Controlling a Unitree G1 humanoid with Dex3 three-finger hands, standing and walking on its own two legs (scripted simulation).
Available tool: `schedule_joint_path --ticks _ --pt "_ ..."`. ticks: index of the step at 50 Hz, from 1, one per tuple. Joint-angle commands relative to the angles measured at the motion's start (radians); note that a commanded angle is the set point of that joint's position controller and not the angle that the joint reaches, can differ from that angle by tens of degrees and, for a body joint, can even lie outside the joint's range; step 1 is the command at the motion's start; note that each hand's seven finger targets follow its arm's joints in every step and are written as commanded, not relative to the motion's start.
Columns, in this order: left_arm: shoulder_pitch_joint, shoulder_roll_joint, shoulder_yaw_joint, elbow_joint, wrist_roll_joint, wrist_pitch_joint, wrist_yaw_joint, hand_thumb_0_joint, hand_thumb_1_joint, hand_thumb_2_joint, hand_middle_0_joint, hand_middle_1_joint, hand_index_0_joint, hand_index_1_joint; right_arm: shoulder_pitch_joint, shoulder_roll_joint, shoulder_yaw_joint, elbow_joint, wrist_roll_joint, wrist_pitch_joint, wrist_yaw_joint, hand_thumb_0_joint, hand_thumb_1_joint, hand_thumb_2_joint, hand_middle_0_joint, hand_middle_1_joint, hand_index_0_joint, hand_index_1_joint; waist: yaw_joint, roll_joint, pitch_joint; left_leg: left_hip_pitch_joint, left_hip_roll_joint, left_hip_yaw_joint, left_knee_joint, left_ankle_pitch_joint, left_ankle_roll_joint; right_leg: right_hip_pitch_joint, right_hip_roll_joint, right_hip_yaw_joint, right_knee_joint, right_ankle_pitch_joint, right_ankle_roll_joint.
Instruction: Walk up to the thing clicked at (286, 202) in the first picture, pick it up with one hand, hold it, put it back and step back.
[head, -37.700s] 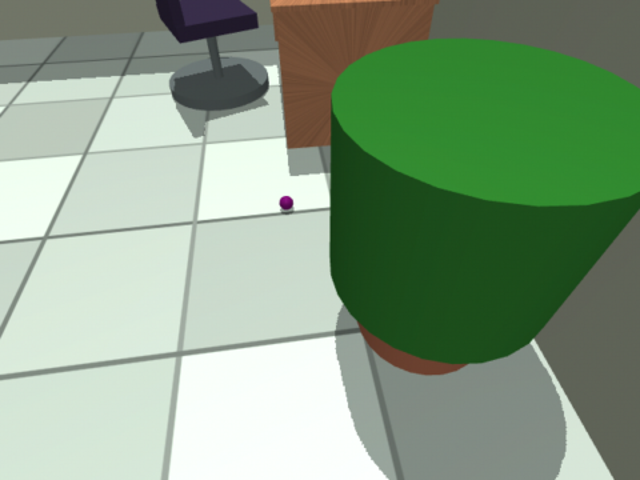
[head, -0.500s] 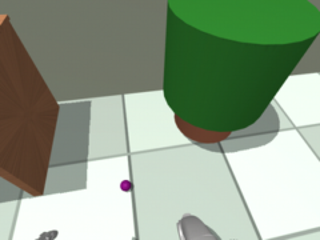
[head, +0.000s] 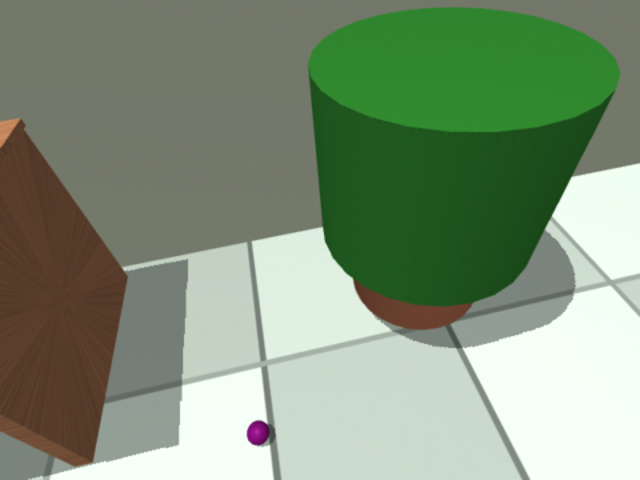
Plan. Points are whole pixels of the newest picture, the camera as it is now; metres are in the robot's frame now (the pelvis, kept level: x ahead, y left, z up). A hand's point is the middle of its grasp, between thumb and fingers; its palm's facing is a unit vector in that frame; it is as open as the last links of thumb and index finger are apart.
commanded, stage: walk up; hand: left
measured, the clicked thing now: (258, 432) +0.41 +0.26 -0.73
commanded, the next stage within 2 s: stand in 0.76 s
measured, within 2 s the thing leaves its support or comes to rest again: neither
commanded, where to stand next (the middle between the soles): +0.03 +0.02 m, yaw +0 degrees
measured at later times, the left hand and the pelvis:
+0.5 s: hand out of the picture +0.10 +0.28 -0.16, palm faces -0.08 -0.94 -0.34, open 7.4 cm; pelvis +0.02 +0.02 +0.00, yaw -2 degrees
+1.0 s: hand out of the picture +0.12 +0.27 -0.14, palm faces -0.07 -0.94 -0.34, open 7.4 cm; pelvis +0.04 +0.02 +0.02, yaw -2 degrees
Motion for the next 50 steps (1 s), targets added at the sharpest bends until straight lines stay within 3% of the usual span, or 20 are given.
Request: schedule_joint_path --ticks 1,3,5,6,7,8,9,10,12,13,14,15,16,18,20,27,36,38,47,50 --pt "-0.059 0.267 0.077 -0.059 0.002 0.000 0.019 0.000 0.900 0.900 -0.200 -0.300 -0.200 -0.300 0.081 -0.138 -0.046 -0.001 0.006 -0.008 -0.015 0.000 -0.900 -0.900 0.200 0.300 0.200 0.300 -0.006 -0.279 0.008 0.141 0.014 0.036 -0.202 0.078 -0.023 -0.205 -0.198 0.171 -0.216 0.037 -0.160" --pt "-0.097 0.256 0.065 -0.060 -0.012 0.021 0.020 0.000 0.900 0.900 -0.200 -0.300 -0.200 -0.300 0.063 -0.134 -0.046 0.014 0.011 -0.015 -0.026 0.000 -0.900 -0.900 0.200 0.300 0.200 0.300 -0.020 -0.244 -0.039 0.257 -0.014 0.059 -0.324 0.225 -0.025 -0.227 -0.182 0.150 -0.096 0.107 -0.138" --pt "-0.104 0.215 0.048 -0.058 -0.024 0.041 0.025 0.000 0.900 0.900 -0.200 -0.300 -0.200 -0.300 0.042 -0.162 -0.052 0.016 -0.001 -0.024 -0.042 0.000 -0.900 -0.900 0.200 0.300 0.200 0.300 -0.035 -0.172 -0.040 0.270 -0.010 0.019 -0.409 0.318 -0.012 -0.249 -0.144 0.152 0.014 0.143 -0.086" --pt "-0.089 0.184 0.043 -0.062 -0.033 0.049 0.026 0.000 0.900 0.900 -0.200 -0.300 -0.200 -0.300 0.023 -0.210 -0.056 0.009 -0.007 -0.032 -0.050 0.000 -0.900 -0.900 0.200 0.300 0.200 0.300 -0.020 -0.059 -0.041 0.220 0.103 -0.133 -0.498 0.381 0.014 -0.228 -0.073 0.128 0.106 0.088 -0.050" --pt "-0.033 0.178 0.041 -0.044 -0.045 0.062 0.031 0.000 0.900 0.900 -0.200 -0.300 -0.200 -0.300 -0.058 -0.267 -0.058 -0.022 0.003 -0.038 -0.052 0.000 -0.900 -0.900 0.200 0.300 0.200 0.300 0.023 0.039 -0.068 0.098 0.267 -0.365 -0.611 0.298 0.120 -0.126 0.019 0.056 0.222 -0.086 -0.009" --pt "-0.031 0.221 0.057 -0.002 -0.035 0.074 0.037 0.000 0.900 0.900 -0.200 -0.300 -0.200 -0.300 -0.105 -0.288 -0.064 -0.023 0.009 -0.034 -0.050 0.000 -0.900 -0.900 0.200 0.300 0.200 0.300 0.014 0.073 -0.055 -0.009 0.303 -0.414 -0.639 0.204 0.190 -0.045 0.015 0.066 0.320 -0.278 -0.011" --pt "-0.020 0.228 0.062 0.012 -0.030 0.077 0.036 0.000 0.900 0.900 -0.200 -0.300 -0.200 -0.300 -0.144 -0.270 -0.059 -0.024 0.002 -0.032 -0.052 0.000 -0.900 -0.900 0.200 0.300 0.200 0.300 0.030 0.059 -0.040 -0.041 0.285 -0.381 -0.634 0.161 0.196 -0.039 0.009 0.077 0.354 -0.298 -0.015" --pt "0.002 0.220 0.063 0.027 -0.027 0.077 0.033 0.000 0.900 0.900 -0.200 -0.300 -0.200 -0.300 -0.173 -0.256 -0.052 -0.030 0.004 -0.031 -0.056 0.000 -0.900 -0.900 0.200 0.300 0.200 0.300 0.044 0.064 -0.055 0.006 0.252 -0.313 -0.592 0.185 0.183 -0.061 -0.001 0.070 0.327 -0.268 -0.022" --pt "0.046 0.200 0.062 0.062 -0.023 0.064 0.029 0.000 0.900 0.900 -0.200 -0.300 -0.200 -0.300 -0.190 -0.230 -0.043 -0.018 0.008 -0.028 -0.058 0.000 -0.900 -0.900 0.200 0.300 0.200 0.300 0.073 0.105 -0.105 0.077 0.191 -0.193 -0.470 0.341 0.118 -0.012 -0.021 0.033 0.116 -0.128 -0.029" --pt "0.028 0.202 0.063 0.070 -0.015 0.056 0.027 0.000 0.900 0.900 -0.200 -0.300 -0.200 -0.300 -0.179 -0.207 -0.036 -0.005 0.010 -0.025 -0.056 0.000 -0.900 -0.900 0.200 0.300 0.200 0.300 0.060 0.073 -0.128 0.090 0.154 -0.160 -0.414 0.386 0.086 0.026 -0.028 0.059 0.014 -0.020 -0.029" --pt "-0.002 0.225 0.068 0.065 -0.002 0.051 0.029 0.000 0.900 0.900 -0.200 -0.300 -0.200 -0.300 -0.159 -0.179 -0.026 -0.003 0.017 -0.021 -0.056 0.000 -0.900 -0.900 0.200 0.300 0.200 0.300 0.042 0.014 -0.141 0.056 0.121 -0.128 -0.355 0.370 0.049 0.058 -0.086 0.161 -0.030 0.060 -0.048" --pt "-0.058 0.257 0.068 0.045 0.003 0.046 0.029 0.000 0.900 0.900 -0.200 -0.300 -0.200 -0.300 -0.141 -0.152 -0.018 0.001 0.024 -0.020 -0.057 0.000 -0.900 -0.900 0.200 0.300 0.200 0.300 0.005 -0.055 -0.131 0.043 0.070 -0.080 -0.337 0.287 0.015 0.035 -0.153 0.264 -0.077 0.080 -0.082" --pt "-0.131 0.275 0.062 0.040 -0.006 0.049 0.024 0.000 0.900 0.900 -0.200 -0.300 -0.200 -0.300 -0.155 -0.145 -0.019 0.022 0.026 -0.020 -0.059 0.000 -0.900 -0.900 0.200 0.300 0.200 0.300 -0.018 -0.098 -0.117 0.149 0.022 -0.038 -0.363 0.204 -0.002 -0.082 -0.177 0.281 -0.068 0.098 -0.110" --pt "-0.145 0.226 0.042 0.049 -0.014 0.054 0.021 0.000 0.900 0.900 -0.200 -0.300 -0.200 -0.300 -0.189 -0.168 -0.025 0.048 0.019 -0.028 -0.057 0.000 -0.900 -0.900 0.200 0.300 0.200 0.300 -0.007 -0.049 -0.126 0.227 0.069 -0.080 -0.427 0.238 0.014 -0.117 -0.121 0.189 -0.050 0.058 -0.057" --pt "-0.124 0.214 0.038 0.083 -0.014 0.059 0.019 0.000 0.900 0.900 -0.200 -0.300 -0.200 -0.300 -0.225 -0.173 -0.017 0.059 0.017 -0.033 -0.052 0.000 -0.900 -0.900 0.200 0.300 0.200 0.300 0.012 -0.059 -0.138 0.175 0.109 -0.117 -0.471 0.227 0.045 -0.043 -0.083 0.137 -0.031 0.024 -0.033" --pt "-0.140 0.197 0.030 0.138 -0.019 0.061 0.011 0.000 0.900 0.900 -0.200 -0.300 -0.200 -0.300 -0.286 -0.165 0.005 0.120 0.019 -0.035 -0.047 0.000 -0.900 -0.900 0.200 0.300 0.200 0.300 0.018 -0.051 -0.098 0.184 0.099 -0.099 -0.562 0.124 0.019 -0.032 -0.093 0.154 -0.118 -0.025 -0.039" --pt "-0.194 0.184 0.026 0.192 -0.020 0.058 0.006 0.000 0.900 0.900 -0.200 -0.300 -0.200 -0.300 -0.316 -0.149 0.019 0.184 0.020 -0.040 -0.043 0.000 -0.900 -0.900 0.200 0.300 0.200 0.300 0.011 -0.079 -0.097 0.244 0.093 -0.072 -0.635 0.212 -0.008 0.026 -0.109 0.154 -0.235 0.035 -0.021" --pt "-0.184 0.185 0.023 0.210 -0.010 0.050 0.004 0.000 0.900 0.900 -0.200 -0.300 -0.200 -0.300 -0.306 -0.135 0.018 0.198 0.007 -0.037 -0.038 0.000 -0.900 -0.900 0.200 0.300 0.200 0.300 0.008 -0.063 -0.109 0.267 0.094 -0.081 -0.661 0.148 -0.013 0.035 -0.110 0.153 -0.264 -0.057 -0.012" --pt "-0.191 0.190 0.027 0.233 -0.011 0.038 0.011 0.000 0.900 0.900 -0.200 -0.300 -0.200 -0.300 -0.311 -0.133 0.009 0.217 0.006 -0.027 -0.036 0.000 -0.900 -0.900 0.200 0.300 0.200 0.300 0.009 -0.098 -0.053 0.260 0.084 -0.070 -0.681 0.175 -0.021 0.032 -0.116 0.144 -0.319 -0.057 0.000" --pt "-0.202 0.183 0.029 0.228 -0.011 0.035 0.013 0.000 0.900 0.900 -0.200 -0.300 -0.200 -0.300 -0.299 -0.135 0.007 0.224 0.006 -0.033 -0.038 0.000 -0.900 -0.900 0.200 0.300 0.200 0.300 0.004 -0.076 -0.094 0.287 0.093 -0.064 -0.674 0.272 -0.021 0.078 -0.120 0.138 -0.300 0.049 0.001"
